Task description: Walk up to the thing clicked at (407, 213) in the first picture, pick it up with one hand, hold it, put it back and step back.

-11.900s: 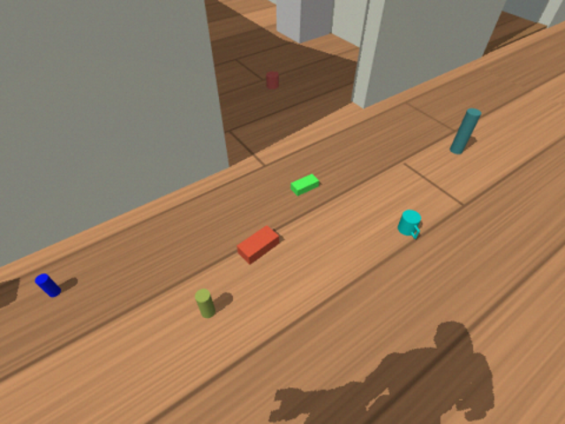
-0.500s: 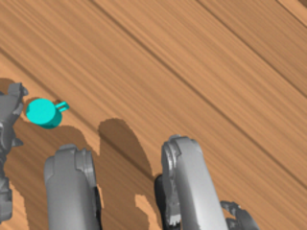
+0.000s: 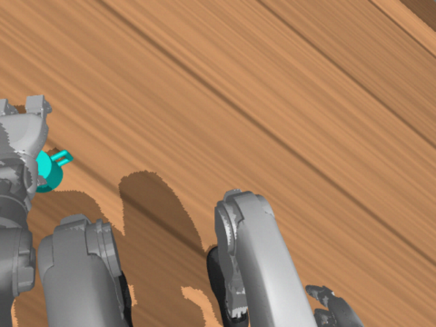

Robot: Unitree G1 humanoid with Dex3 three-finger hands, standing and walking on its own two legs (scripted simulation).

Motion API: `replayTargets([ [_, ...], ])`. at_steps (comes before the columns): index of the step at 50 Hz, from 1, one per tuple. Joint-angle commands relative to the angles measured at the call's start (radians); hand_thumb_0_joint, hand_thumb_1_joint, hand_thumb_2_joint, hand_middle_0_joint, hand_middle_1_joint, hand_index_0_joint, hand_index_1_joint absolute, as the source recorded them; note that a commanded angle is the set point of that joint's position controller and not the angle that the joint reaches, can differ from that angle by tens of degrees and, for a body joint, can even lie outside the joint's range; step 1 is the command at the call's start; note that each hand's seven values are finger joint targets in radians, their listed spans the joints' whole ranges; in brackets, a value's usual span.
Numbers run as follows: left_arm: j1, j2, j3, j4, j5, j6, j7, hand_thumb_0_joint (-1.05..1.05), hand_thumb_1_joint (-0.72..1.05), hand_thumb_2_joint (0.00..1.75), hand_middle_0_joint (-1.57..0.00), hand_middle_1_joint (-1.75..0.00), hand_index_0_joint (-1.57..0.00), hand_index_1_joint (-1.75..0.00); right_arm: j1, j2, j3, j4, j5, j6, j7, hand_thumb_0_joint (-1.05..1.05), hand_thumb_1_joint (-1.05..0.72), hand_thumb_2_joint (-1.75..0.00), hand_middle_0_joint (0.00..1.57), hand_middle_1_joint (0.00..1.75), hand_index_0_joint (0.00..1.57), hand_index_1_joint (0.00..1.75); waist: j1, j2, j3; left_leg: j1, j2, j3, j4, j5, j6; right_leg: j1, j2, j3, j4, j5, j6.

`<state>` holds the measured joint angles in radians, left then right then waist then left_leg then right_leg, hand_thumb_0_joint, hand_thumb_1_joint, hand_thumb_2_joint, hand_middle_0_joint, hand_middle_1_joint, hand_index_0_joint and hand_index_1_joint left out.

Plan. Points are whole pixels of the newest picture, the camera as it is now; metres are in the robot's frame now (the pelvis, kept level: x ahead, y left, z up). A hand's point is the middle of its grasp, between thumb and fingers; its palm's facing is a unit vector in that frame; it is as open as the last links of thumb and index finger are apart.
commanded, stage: approach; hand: left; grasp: from above
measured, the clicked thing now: (44, 167) +0.45 +0.28 -0.28
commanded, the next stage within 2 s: close in in 0.12 s
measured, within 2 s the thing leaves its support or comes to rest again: neither
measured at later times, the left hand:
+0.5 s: hand (12, 188) +0.39 +0.31 -0.21, palm faces -0.47 -0.15 -0.87, open 14.1 cm
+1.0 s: hand (26, 169) +0.44 +0.30 -0.24, palm faces -0.46 -0.16 -0.87, open 14.2 cm
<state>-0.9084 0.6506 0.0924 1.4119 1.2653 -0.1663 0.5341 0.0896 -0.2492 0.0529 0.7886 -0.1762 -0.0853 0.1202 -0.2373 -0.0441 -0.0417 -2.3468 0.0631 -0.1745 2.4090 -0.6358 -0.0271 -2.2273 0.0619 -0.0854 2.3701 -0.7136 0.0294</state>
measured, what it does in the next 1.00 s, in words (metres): stands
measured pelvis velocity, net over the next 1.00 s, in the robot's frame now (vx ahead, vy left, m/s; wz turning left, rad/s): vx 0.01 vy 0.00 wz -0.06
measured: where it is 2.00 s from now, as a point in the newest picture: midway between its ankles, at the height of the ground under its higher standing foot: (177, 316)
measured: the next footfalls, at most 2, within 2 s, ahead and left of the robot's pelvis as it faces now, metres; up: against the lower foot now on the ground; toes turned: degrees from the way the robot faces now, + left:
none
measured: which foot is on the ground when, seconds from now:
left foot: down 0.00-1.00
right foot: down 0.00-1.00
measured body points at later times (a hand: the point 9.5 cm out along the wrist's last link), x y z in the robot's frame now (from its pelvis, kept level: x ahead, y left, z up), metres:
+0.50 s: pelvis +0.00 +0.00 -0.01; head +0.24 +0.09 +0.36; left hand +0.41 +0.32 -0.16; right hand +0.07 -0.27 -0.11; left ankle +0.09 +0.14 -0.29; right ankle +0.09 -0.12 -0.29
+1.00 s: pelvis +0.01 +0.00 -0.02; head +0.27 +0.08 +0.34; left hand +0.46 +0.31 -0.19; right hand +0.04 -0.25 -0.12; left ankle +0.09 +0.14 -0.29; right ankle +0.09 -0.12 -0.29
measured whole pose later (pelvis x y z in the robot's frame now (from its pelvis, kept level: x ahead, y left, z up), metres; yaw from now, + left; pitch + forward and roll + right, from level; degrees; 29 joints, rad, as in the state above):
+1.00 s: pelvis +0.01 +0.00 -0.02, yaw -3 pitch +29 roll -10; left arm -0.92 0.84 0.20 1.62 1.20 -0.17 0.55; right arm 0.09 -0.26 0.17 0.78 -0.26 -0.16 0.21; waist -0.30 -0.07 0.09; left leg -2.38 0.06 -0.24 2.51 -0.67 -0.03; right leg -2.24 0.09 -0.13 2.43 -0.72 0.05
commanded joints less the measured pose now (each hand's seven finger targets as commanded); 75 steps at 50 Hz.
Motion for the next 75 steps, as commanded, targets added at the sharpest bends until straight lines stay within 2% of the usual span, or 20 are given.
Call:
replayTargets([
  [1, -0.353, 0.317, 0.066, -0.076, -0.027, 0.1, 0.042, 0.0, -0.61, 1.05, -0.06, -1.0, -0.04, -1.02, 0.181, -0.251, -0.052, -0.033, 0.013, 0.01, -0.004, 0.0, -0.91, -0.9, 0.2, 0.3, 0.2, 0.3, 0.034, 0.364, -0.706, 0.565, -0.016, 0.14, -0.224, 0.124, 0.051, 0.269, 0.017, -0.067, -0.279, 0.249, -0.065],
  [8, -0.149, 0.306, 0.026, 0.056, -0.144, 0.145, -0.127, 0.0, -0.56, 0.99, -0.06, -1.05, -0.07, -1.04, 0.19, -0.231, -0.041, -0.055, 0.041, 0.017, 0.003, 0.0, -0.9, -0.9, 0.2, 0.3, 0.2, 0.3, 0.054, 0.114, -0.602, 0.358, -0.031, 0.137, -0.213, 0.08, 0.089, 0.429, 0.03, -0.04, -0.328, 0.193, -0.04],
  [11, -0.104, 0.303, 0.016, 0.013, -0.171, 0.1, -0.207, 0.0, -0.54, 0.96, -0.06, -1.08, -0.08, -1.06, 0.191, -0.234, -0.039, -0.065, 0.045, 0.022, 0.006, 0.0, -0.9, -0.9, 0.2, 0.3, 0.2, 0.3, 0.055, 0.089, -0.58, 0.355, -0.035, 0.129, -0.218, 0.086, 0.087, 0.457, 0.028, -0.047, -0.321, 0.198, -0.038],
  [14, -0.18, 0.315, 0.009, -0.101, -0.172, 0.006, -0.242, 0.0, -0.52, 0.93, -0.06, -1.07, -0.09, -1.04, 0.212, -0.247, -0.038, -0.056, 0.043, 0.028, 0.005, 0.0, -0.9, -0.9, 0.2, 0.3, 0.2, 0.3, 0.03, 0.098, -0.591, 0.356, -0.033, 0.118, -0.189, 0.096, 0.083, 0.454, 0.029, -0.045, -0.316, 0.22, -0.036],
  [16, -0.253, 0.323, 0.012, -0.193, -0.163, -0.078, -0.221, 0.0, -0.52, 0.93, -0.06, -1.07, -0.09, -1.04, 0.228, -0.265, -0.044, -0.05, 0.039, 0.028, 0.002, 0.0, -0.9, -0.9, 0.2, 0.3, 0.2, 0.3, 0.009, 0.13, -0.586, 0.376, -0.029, 0.11, -0.168, 0.088, 0.071, 0.413, 0.031, -0.054, -0.314, 0.202, -0.044],
  [19, -0.263, 0.333, 0.033, -0.301, -0.112, -0.175, -0.144, 0.0, -0.54, 0.95, -0.06, -1.04, -0.07, -1.03, 0.222, -0.262, -0.05, -0.043, 0.027, 0.026, -0.005, 0.0, -0.9, -0.9, 0.2, 0.3, 0.2, 0.3, 0.02, 0.281, -0.665, 0.532, -0.022, 0.102, -0.164, 0.128, 0.043, 0.369, 0.033, -0.072, -0.27, 0.236, -0.054],
  [21, -0.2, 0.282, 0.018, -0.225, -0.067, -0.198, -0.082, 0.0, -0.53, 0.95, -0.06, -1.03, -0.07, -1.02, 0.204, -0.26, -0.049, -0.031, 0.01, 0.029, -0.002, 0.0, -0.9, -0.9, 0.2, 0.3, 0.2, 0.3, 0.007, 0.308, -0.633, 0.554, -0.02, 0.096, -0.167, 0.131, 0.034, 0.32, 0.033, -0.091, -0.242, 0.238, -0.057],
  [23, -0.215, 0.264, 0.017, -0.146, -0.031, -0.201, -0.011, 0.0, -0.53, 0.96, -0.06, -1.01, -0.06, -1.0, 0.185, -0.266, -0.044, -0.022, -0.006, 0.024, 0.002, 0.0, -0.89, -0.9, 0.2, 0.3, 0.2, 0.3, -0.013, 0.311, -0.576, 0.547, -0.018, 0.092, -0.17, 0.108, 0.029, 0.256, 0.03, -0.112, -0.228, 0.212, -0.059],
  [24, -0.223, 0.299, 0.046, -0.136, -0.01, -0.195, 0.025, 0.0, -0.55, 0.98, -0.06, -0.99, -0.05, -0.99, 0.185, -0.278, -0.044, -0.021, -0.012, 0.021, 0.002, 0.0, -0.89, -0.9, 0.2, 0.3, 0.2, 0.3, -0.007, 0.34, -0.578, 0.575, -0.017, 0.09, -0.176, 0.116, 0.025, 0.237, 0.026, -0.118, -0.218, 0.214, -0.06],
  [29, -0.308, 0.294, 0.028, 0.023, 0.066, -0.106, 0.141, 0.0, -0.56, 1.02, -0.06, -0.95, -0.04, -0.97, 0.15, -0.297, -0.038, 0.007, -0.041, 0.0, 0.016, 0.0, -0.89, -0.9, 0.2, 0.3, 0.2, 0.3, -0.036, 0.4, -0.55, 0.596, -0.017, 0.078, -0.193, 0.072, 0.015, 0.13, 0.025, -0.15, -0.19, 0.174, -0.068],
  [33, -0.346, 0.309, 0.018, 0.122, 0.052, -0.026, 0.169, 0.0, -0.55, 1.02, -0.06, -0.95, -0.04, -0.97, 0.131, -0.302, -0.021, 0.013, -0.058, -0.026, 0.04, 0.0, -0.89, -0.9, 0.2, 0.3, 0.2, 0.3, -0.048, 0.402, -0.52, 0.544, -0.018, 0.085, -0.174, 0.05, 0.024, 0.127, 0.029, -0.145, -0.194, 0.175, -0.062],
  [37, -0.341, 0.332, 0.024, 0.166, 0.015, 0.02, 0.141, 0.0, -0.53, 0.99, -0.06, -0.97, -0.05, -0.97, 0.123, -0.3, 0.0, -0.007, -0.066, -0.055, 0.062, 0.0, -0.88, -0.9, 0.2, 0.3, 0.2, 0.3, -0.056, 0.375, -0.515, 0.518, -0.014, 0.087, -0.143, 0.057, 0.036, 0.166, 0.034, -0.138, -0.197, 0.186, -0.054],
  [41, -0.262, 0.42, 0.105, 0.164, -0.025, 0.033, 0.109, 0.0, -0.53, 0.97, -0.05, -0.98, -0.05, -0.98, 0.142, -0.309, 0.016, -0.024, -0.069, -0.073, 0.074, 0.0, -0.89, -0.9, 0.2, 0.3, 0.2, 0.3, -0.036, 0.346, -0.553, 0.495, -0.015, 0.093, -0.116, 0.126, 0.047, 0.264, 0.036, -0.13, -0.192, 0.254, -0.048],
  [44, -0.236, 0.388, 0.083, 0.139, -0.056, 0.021, 0.073, 0.0, -0.51, 0.95, -0.05, -1.0, -0.06, -0.99, 0.139, -0.294, 0.028, -0.039, -0.076, -0.079, 0.081, 0.0, -0.89, -0.9, 0.2, 0.3, 0.2, 0.3, -0.042, 0.342, -0.568, 0.488, -0.011, 0.085, -0.114, 0.144, 0.051, 0.307, 0.046, -0.131, -0.197, 0.28, -0.047],
  [47, -0.212, 0.451, 0.133, 0.113, -0.079, -0.002, 0.051, 0.0, -0.53, 0.96, -0.05, -0.99, -0.05, -0.98, 0.174, -0.296, 0.037, -0.035, -0.07, -0.075, 0.082, 0.0, -0.89, -0.9, 0.2, 0.3, 0.2, 0.3, -0.041, 0.293, -0.574, 0.455, -0.008, 0.08, -0.094, 0.168, 0.059, 0.362, 0.042, -0.128, -0.199, 0.313, -0.039],
  [51, -0.224, 0.419, 0.098, 0.075, -0.096, -0.058, 0.027, 0.0, -0.54, 0.97, -0.06, -0.99, -0.05, -0.99, 0.192, -0.292, 0.046, -0.022, -0.073, -0.074, 0.088, 0.0, -0.89, -0.9, 0.2, 0.3, 0.2, 0.3, -0.067, 0.291, -0.58, 0.432, -0.001, 0.071, -0.068, 0.186, 0.057, 0.408, 0.05, -0.115, -0.199, 0.345, -0.031],
  [58, -0.212, 0.441, 0.097, 0.05, -0.05, -0.132, 0.063, 0.0, -0.54, 0.99, -0.06, -0.96, -0.05, -0.97, 0.189, -0.325, 0.052, -0.024, -0.082, -0.077, 0.093, 0.0, -0.88, -0.9, 0.2, 0.3, 0.2, 0.3, -0.061, 0.349, -0.54, 0.481, -0.001, 0.051, -0.095, 0.116, 0.04, 0.334, 0.058, -0.161, -0.187, 0.259, -0.048],
  [63, -0.183, 0.428, 0.092, 0.111, 0.003, -0.121, 0.147, 0.0, -0.53, 1.0, -0.07, -0.94, -0.05, -0.95, 0.138, -0.334, 0.058, -0.032, -0.086, -0.097, 0.098, 0.0, -0.88, -0.9, 0.2, 0.3, 0.2, 0.3, -0.051, 0.361, -0.471, 0.472, 0.0, 0.048, -0.114, 0.06, 0.032, 0.258, 0.064, -0.177, -0.178, 0.199, -0.055],
  [66, -0.22, 0.41, 0.059, 0.137, 0.027, -0.089, 0.189, 0.0, -0.53, 1.0, -0.07, -0.94, -0.05, -0.95, 0.132, -0.339, 0.059, -0.025, -0.094, -0.114, 0.109, 0.0, -0.88, -0.9, 0.2, 0.3, 0.2, 0.3, -0.072, 0.365, -0.432, 0.455, -0.002, 0.052, -0.112, 0.05, 0.031, 0.228, 0.064, -0.176, -0.179, 0.191, -0.055],
  [75, -0.293, 0.372, 0.018, 0.196, -0.04, -0.006, 0.205, 0.0, -0.51, 0.96, -0.06, -0.98, -0.06, -0.97, 0.128, -0.348, 0.06, 0.001, -0.095, -0.169, 0.141, 0.0, -0.89, -0.9, 0.2, 0.3, 0.2, 0.3, -0.097, 0.359, -0.448, 0.468, 0.005, 0.042, -0.103, 0.073, 0.033, 0.246, 0.062, -0.176, -0.192, 0.217, -0.045],
])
